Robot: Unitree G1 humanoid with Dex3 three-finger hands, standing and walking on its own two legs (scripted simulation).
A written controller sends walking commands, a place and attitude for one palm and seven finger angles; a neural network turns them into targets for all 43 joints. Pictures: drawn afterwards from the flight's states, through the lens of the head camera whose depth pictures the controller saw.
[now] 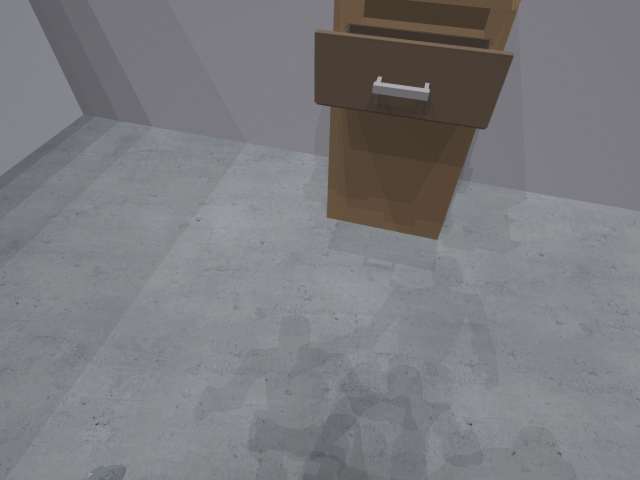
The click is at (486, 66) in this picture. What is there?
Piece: drawer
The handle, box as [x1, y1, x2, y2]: [372, 76, 429, 100]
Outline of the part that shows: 373,84 372,92 416,99 427,100 429,91 429,83 425,83 425,86 423,88 382,83 380,81 381,77 379,76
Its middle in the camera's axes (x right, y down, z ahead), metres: +0.19 -0.36 +0.93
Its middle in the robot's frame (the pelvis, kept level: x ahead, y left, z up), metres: +0.95 -0.14 +0.04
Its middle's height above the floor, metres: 0.81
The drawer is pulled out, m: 0.30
